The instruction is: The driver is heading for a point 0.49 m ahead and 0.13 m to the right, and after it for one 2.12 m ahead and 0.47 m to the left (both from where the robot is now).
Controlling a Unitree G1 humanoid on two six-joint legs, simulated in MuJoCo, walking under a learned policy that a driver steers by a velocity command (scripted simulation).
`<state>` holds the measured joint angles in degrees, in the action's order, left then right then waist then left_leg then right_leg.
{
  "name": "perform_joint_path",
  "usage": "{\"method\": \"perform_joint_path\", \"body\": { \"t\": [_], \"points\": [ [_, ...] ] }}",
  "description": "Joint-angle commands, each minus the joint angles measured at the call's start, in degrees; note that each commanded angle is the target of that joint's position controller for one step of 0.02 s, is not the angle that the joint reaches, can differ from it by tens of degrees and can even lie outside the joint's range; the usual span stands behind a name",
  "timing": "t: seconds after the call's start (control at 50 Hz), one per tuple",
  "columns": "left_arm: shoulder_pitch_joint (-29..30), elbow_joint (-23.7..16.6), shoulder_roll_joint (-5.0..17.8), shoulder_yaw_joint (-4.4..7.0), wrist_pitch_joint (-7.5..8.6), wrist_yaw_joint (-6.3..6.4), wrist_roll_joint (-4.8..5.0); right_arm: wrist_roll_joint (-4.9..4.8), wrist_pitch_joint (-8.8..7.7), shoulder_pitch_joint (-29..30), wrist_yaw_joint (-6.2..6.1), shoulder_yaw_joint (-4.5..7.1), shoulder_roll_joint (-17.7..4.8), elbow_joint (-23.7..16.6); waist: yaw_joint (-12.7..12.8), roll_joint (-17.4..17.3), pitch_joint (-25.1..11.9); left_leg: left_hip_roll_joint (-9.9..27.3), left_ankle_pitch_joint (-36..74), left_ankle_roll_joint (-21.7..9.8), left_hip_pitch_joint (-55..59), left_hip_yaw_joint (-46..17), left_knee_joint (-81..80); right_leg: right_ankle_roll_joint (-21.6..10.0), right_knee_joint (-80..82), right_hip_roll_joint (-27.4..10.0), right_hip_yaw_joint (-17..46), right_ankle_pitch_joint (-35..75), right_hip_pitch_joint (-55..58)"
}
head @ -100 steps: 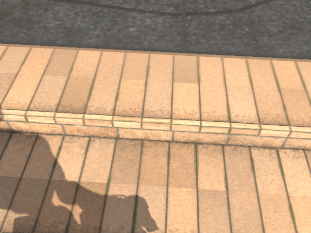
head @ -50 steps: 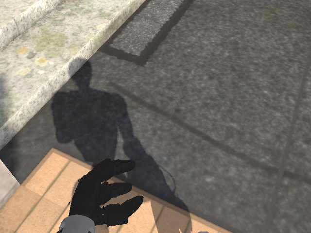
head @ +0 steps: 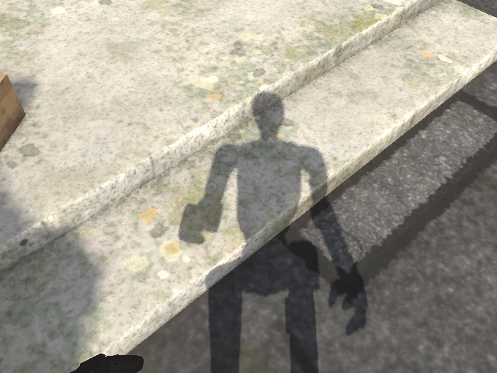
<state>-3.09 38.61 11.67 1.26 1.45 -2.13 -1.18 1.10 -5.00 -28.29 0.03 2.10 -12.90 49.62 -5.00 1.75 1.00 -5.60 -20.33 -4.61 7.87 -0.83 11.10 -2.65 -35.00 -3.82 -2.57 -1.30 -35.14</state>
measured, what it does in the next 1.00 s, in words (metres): walks ahead: right foot, then left foot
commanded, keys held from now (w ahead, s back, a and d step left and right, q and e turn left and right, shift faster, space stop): w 0.44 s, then w+e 0.02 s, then e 0.16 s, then q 0.38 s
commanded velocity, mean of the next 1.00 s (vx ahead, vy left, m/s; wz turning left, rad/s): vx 0.34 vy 0.00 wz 0.04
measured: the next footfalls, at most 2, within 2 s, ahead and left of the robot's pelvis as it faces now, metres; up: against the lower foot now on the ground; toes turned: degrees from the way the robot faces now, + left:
right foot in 0.06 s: +0.22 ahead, -0.11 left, +0.00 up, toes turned -3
left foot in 0.58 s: +0.49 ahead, +0.07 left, +0.00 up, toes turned +0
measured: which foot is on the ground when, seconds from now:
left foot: down 0.00-0.08, up 0.10-0.56, down 0.58-1.00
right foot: up 0.00-0.04, down 0.06-0.58, up 0.60-0.98, down 1.00-1.00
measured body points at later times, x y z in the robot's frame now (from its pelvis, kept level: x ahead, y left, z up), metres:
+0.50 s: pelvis +0.27 -0.04 +0.01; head +0.30 -0.04 +0.46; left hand +0.24 +0.21 -0.12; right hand +0.46 -0.26 -0.10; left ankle +0.44 +0.09 -0.69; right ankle +0.18 -0.11 -0.73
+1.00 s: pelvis +0.39 -0.03 +0.00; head +0.40 -0.04 +0.45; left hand +0.48 +0.22 -0.12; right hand +0.43 -0.29 -0.14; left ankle +0.45 +0.07 -0.73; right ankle +0.41 -0.13 -0.73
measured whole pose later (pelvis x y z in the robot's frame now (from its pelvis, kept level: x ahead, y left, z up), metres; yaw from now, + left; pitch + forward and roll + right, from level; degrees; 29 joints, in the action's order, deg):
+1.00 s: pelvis +0.39 -0.03 +0.00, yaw +2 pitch +0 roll +1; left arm -12.5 47.5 11.5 1.8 0.0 2.8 -1.5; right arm 1.0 0.7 -17.3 -0.7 3.6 -12.9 51.1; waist -1.6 -0.4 1.1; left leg -3.2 -9.8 -2.3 -20.5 -0.5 29.8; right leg -1.9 -31.5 0.3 -0.7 -16.5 -17.0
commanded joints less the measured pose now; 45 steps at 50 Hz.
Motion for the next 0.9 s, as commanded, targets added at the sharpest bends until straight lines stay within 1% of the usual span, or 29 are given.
{"method": "perform_joint_path", "body": {
  "t": [0.02,0.04,0.06,0.08,0.1,0.12,0.14,0.16,0.18,0.22,0.26,0.36,0.42,0.46,0.52,0.54,0.56,0.58,0.6,0.62,0.64,0.66,0.68,0.7,0.72,0.76,0.8,0.84,0.9],
  "points": [
    [-2.1,-3.4,6.0,2.23,1.29,0.86,-0.31,0.32,-0.58,1.4,-0.68,2.25,-10.1,-1.8,5.6,-6.3,0.9,16.3,55.9,-4.1,-3.1,-4.6,9.3,-3.1,3.5,4.8,-2.0,-6.3,10.5],
    [-11.5,-0.5,7.1,2.99,1.69,1.51,-0.7,0.45,-0.27,2.2,-0.73,2.29,-10.5,-1.6,10.0,-5.1,-3.9,14.2,58.6,-3.0,-4.7,-2.5,20.3,-4.6,6.6,6.7,-2.7,-6.4,21.0],
    [-21.8,2.1,10.6,4.18,2.44,2.39,-1.97,0.4,-0.28,1.8,-0.93,1.96,-9.5,-2.3,13.6,-2.9,-10.8,12.2,45.9,-2.3,-14.3,-1.3,35.2,-6.8,5.1,0.4,3.3,-7.7,36.3],
    [-26.8,2.2,18.0,6.07,2.86,2.65,-3.18,-2.42,-0.14,-5.6,-0.46,0.56,-3.4,-4.1,11.4,12.1,-21.6,2.2,12.3,0.9,-33.9,2.9,60.7,-15.3,8.0,-18.1,31.4,-13.4,54.1],
    [-25.0,2.2,14.4,5.34,2.15,2.05,-0.81,-0.55,-0.24,-4.5,-0.42,1.46,-6.9,-3.0,11.1,9.1,-22.9,-0.4,-7.8,0.1,-40.5,-3.8,67.9,-15.8,17.3,-19.2,46.0,-13.3,52.5],
    [-17.7,2.0,12.1,4.59,1.97,2.11,-0.11,-0.2,-0.04,1.1,-0.29,1.7,-7.1,-4.5,7.7,4.9,-11.5,3.3,-2.0,0.0,-44.3,-4.5,69.2,-14.2,18.5,-17.0,36.5,-17.6,42.9],
    [-14.1,1.8,8.3,3.61,2.13,1.88,0.1,0.03,-0.26,4.8,0.05,1.26,-6.7,-5.3,6.8,0.0,-6.1,5.7,2.2,0.0,-43.5,-3.7,65.6,-12.7,20.2,-14.8,28.9,-14.8,34.8],
    [-13.2,2.4,7.0,3.07,2.44,1.87,0.04,0.09,0.11,6.3,0.37,1.16,-5.9,-5.6,5.6,-0.2,-3.3,7.6,3.1,0.0,-42.1,-2.9,62.4,-10.9,22.1,-11.9,23.4,-12.2,29.8],
    [-12.8,3.5,6.3,2.71,2.78,1.86,0.23,0.88,1.05,5.3,0.66,0.89,-4.9,-5.7,3.6,0.7,-1.3,8.6,3.0,0.6,-39.8,-2.2,60.0,-9.7,23.5,-10.0,19.5,-8.0,25.1],
    [-14.5,4.9,6.1,2.57,3.85,1.5,0.37,1.3,2.39,3.6,1.19,0.71,-3.9,-4.9,2.6,1.6,-1.3,9.1,3.6,1.3,-37.4,-1.1,57.9,-9.7,25.1,-8.4,15.2,-1.2,22.1],
    [-16.2,6.3,7.3,2.81,4.47,1.24,0.5,1.28,2.86,6.3,1.42,0.73,-3.9,-5.6,2.5,1.8,-0.2,10.2,6.7,1.9,-40.4,-0.4,54.4,-10.0,26.9,-7.6,12.2,0.7,22.1],
    [-20.3,8.5,7.4,2.65,4.27,1.19,1.03,1.01,2.52,18.5,1.71,-0.06,-3.0,-8.4,5.4,1.9,2.6,11.8,17.8,3.6,-44.6,1.9,37.7,-8.9,28.8,-5.0,7.2,2.6,25.2],
    [-23.6,9.9,8.7,2.88,4.44,1.52,0.84,0.54,2.25,23.9,1.67,-0.38,-2.7,-9.3,7.5,1.4,3.2,10.8,21.1,3.6,-43.5,3.0,29.1,-8.4,27.8,-5.8,6.6,5.9,29.0],
    [-26.2,11.2,8.1,2.66,4.26,1.91,0.54,0.55,2.06,26.4,1.5,-0.52,-2.5,-10.0,8.7,1.6,2.9,9.8,20.3,3.2,-42.6,3.7,26.8,-8.7,25.6,-6.6,7.1,9.2,32.4],
    [-26.0,12.4,8.5,2.52,3.8,2.59,0.18,0.8,0.86,24.6,0.86,-0.43,-2.2,-9.3,7.4,1.4,2.6,6.3,16.9,2.1,-36.8,3.7,22.3,-7.7,17.5,-6.4,7.5,29.0,34.7],
    [-24.9,12.5,9.4,2.78,3.74,2.65,0.49,1.2,0.3,21.4,0.5,-0.25,-2.6,-8.3,6.0,2.2,1.1,4.8,16.4,1.6,-32.4,3.6,20.0,-6.7,13.5,-6.1,7.7,35.1,34.9],
    [-23.5,12.4,9.8,2.9,3.75,2.68,1.01,1.75,-0.49,15.1,-0.12,0.25,-3.7,-6.0,3.3,1.4,-1.6,3.5,19.6,0.7,-24.8,4.0,15.1,-5.3,6.5,-4.0,7.2,37.2,34.2],
    [-22.4,11.6,9.6,2.83,4.05,2.73,1.85,2.78,-1.45,8.0,-0.87,1.18,-6.7,-4.1,0.4,-0.3,-5.9,7.7,29.5,-0.6,-12.7,1.2,13.6,-3.8,-3.2,-1.4,6.4,28.2,27.9],
    [-23.6,8.6,5.7,1.89,4.37,2.85,2.44,3.91,-1.74,0.9,-1.62,2.39,-12.4,-4.1,-0.2,-8.9,-14.8,25.1,58.3,-4.5,3.2,-12.6,19.5,-2.0,-19.5,3.1,3.6,-2.5,15.9],
    [-30.0,8.8,3.8,1.91,3.22,3.52,3.91,1.69,-0.63,2.1,-1.17,3.13,-14.3,-5.2,2.1,-16.5,-23.5,36.4,74.9,-13.2,9.6,-24.7,19.2,-1.0,-35.0,10.2,3.1,-37.7,6.8],
    [-27.0,10.5,7.8,3.09,2.01,3.81,1.71,-0.48,0.11,4.0,-1.03,2.23,-9.7,-5.7,1.8,-6.5,-20.1,30.8,68.1,-12.4,2.0,-20.2,16.7,-1.0,-36.5,7.4,7.1,-33.1,7.1],
    [-24.1,9.9,6.1,2.9,1.84,3.3,0.99,-0.45,0.07,8.4,-1.14,0.98,-5.9,-5.4,3.7,-7.1,-12.6,27.4,61.2,-10.7,-4.3,-15.0,13.3,-0.3,-34.6,6.0,7.5,-29.4,5.4],
    [-22.9,10.2,4.5,2.52,1.54,2.9,0.26,-0.53,0.11,11.0,-1.25,0.11,-3.1,-5.1,5.1,-6.7,-7.7,24.3,55.6,-9.0,-10.3,-11.5,9.7,0.6,-30.9,4.3,7.4,-26.5,5.9],
    [-22.5,10.4,4.1,2.48,0.78,2.55,-0.4,-0.87,0.2,12.6,-1.67,-0.29,-2.0,-4.7,6.4,-7.5,-4.9,22.0,53.0,-8.1,-15.3,-8.6,7.3,1.7,-27.7,3.4,6.9,-24.4,8.4],
    [-23.9,11.2,3.2,2.31,-0.03,2.28,-1.01,-0.75,0.33,13.3,-1.83,-0.5,-2.0,-4.0,7.9,-7.7,-4.5,20.0,54.5,-7.7,-19.7,-6.2,6.5,2.4,-25.7,3.4,5.2,-22.1,12.9],
    [-24.5,11.7,1.8,1.77,-0.84,2.38,-0.72,-0.38,0.13,14.4,-1.47,-0.27,-3.2,-3.1,9.7,-7.4,-5.7,17.6,57.6,-7.9,-22.3,-3.4,6.7,3.3,-18.7,3.5,3.2,-19.9,17.1],
    [-21.4,10.9,2.0,1.51,-1.15,3.08,-0.39,-0.09,0.22,14.4,-0.98,0.67,-5.7,-2.6,8.9,-8.8,-6.1,16.6,54.9,-8.1,-22.2,-3.7,7.3,3.5,-12.5,4.0,2.3,-18.5,17.8],
    [-18.9,10.2,3.3,1.6,-1.5,3.78,0.05,0.0,1.11,13.0,-0.67,1.55,-7.1,-2.0,7.5,-9.8,-6.5,16.8,45.4,-8.3,-22.6,-5.9,6.8,3.3,-10.1,4.1,2.0,-17.2,18.1],
    [-15.5,8.9,4.7,1.87,-1.91,4.52,0.29,0.18,3.44,12.1,-0.6,2.64,-7.9,-1.7,6.0,-9.5,-4.5,17.2,23.9,-8.5,-25.8,-11.1,5.7,2.4,-7.7,4.1,1.8,-19.0,18.3]
  ]
}}
Velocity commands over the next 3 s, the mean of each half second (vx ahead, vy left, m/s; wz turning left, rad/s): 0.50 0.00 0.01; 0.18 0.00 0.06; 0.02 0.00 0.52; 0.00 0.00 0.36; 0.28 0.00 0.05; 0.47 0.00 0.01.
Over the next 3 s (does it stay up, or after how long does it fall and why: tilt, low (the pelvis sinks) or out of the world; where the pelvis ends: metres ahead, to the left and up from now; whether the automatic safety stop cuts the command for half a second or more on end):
stays up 0.65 0.13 0.01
